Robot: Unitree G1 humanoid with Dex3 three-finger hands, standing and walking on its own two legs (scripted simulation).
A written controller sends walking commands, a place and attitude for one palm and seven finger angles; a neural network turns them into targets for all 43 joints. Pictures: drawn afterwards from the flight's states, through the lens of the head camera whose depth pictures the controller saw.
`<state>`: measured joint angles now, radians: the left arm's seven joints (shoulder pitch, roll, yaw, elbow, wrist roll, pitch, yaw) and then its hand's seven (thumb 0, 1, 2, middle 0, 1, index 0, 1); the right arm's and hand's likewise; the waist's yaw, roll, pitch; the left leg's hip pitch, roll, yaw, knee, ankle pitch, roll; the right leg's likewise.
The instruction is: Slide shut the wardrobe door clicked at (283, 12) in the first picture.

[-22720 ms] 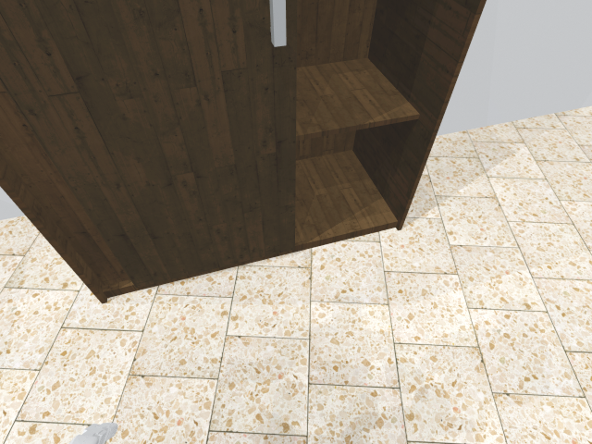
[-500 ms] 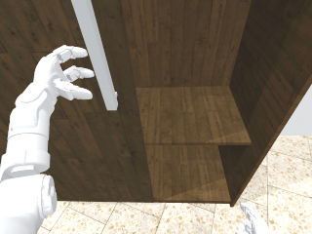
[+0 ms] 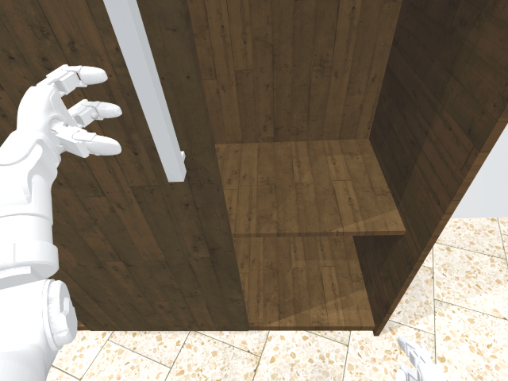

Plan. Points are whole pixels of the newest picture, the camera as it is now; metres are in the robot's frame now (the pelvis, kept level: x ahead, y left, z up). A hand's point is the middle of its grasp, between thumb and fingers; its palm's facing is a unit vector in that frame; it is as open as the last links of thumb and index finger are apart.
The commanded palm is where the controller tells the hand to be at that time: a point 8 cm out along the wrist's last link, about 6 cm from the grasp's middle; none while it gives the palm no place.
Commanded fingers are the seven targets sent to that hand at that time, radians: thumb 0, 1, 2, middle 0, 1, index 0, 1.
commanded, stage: move the hooked fingers beside the handle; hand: left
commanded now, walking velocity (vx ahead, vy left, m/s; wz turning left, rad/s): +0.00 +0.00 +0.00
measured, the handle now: (157, 96) +0.45 +0.14 +0.27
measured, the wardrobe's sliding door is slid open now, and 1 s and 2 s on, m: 0.48 0.48 0.48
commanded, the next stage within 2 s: feel for the door with the fingertips in 0.80 s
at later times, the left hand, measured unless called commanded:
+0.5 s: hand (84, 113) +0.41 +0.23 +0.27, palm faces +0.03 -1.00 -0.05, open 13.7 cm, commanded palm +0.39 +0.27 +0.26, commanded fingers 0.00 -0.50 0.30 -0.30 -1.20 -0.30 -1.20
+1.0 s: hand (89, 113) +0.41 +0.23 +0.27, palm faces +0.08 -1.00 -0.05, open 13.8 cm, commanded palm +0.39 +0.25 +0.25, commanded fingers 0.00 -0.50 0.30 -0.30 -1.20 -0.30 -1.20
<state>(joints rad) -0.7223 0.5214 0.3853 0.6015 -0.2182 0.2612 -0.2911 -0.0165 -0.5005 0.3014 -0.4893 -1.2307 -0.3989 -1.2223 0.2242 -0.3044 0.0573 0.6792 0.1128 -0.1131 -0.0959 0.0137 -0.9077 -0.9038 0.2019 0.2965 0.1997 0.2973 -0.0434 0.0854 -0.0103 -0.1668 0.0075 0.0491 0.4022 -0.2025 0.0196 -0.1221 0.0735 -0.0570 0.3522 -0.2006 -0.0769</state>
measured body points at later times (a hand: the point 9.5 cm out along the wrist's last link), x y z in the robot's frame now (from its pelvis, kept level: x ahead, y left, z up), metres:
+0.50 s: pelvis +0.01 +0.02 +0.00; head +0.00 +0.00 +0.45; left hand +0.40 +0.29 +0.27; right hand +0.20 -0.21 -0.10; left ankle +0.01 +0.11 -0.74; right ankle +0.00 -0.06 -0.74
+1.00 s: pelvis +0.00 +0.04 +0.00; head -0.01 +0.01 +0.45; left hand +0.39 +0.28 +0.27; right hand +0.16 -0.19 -0.11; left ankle +0.01 +0.11 -0.74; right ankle +0.00 -0.06 -0.74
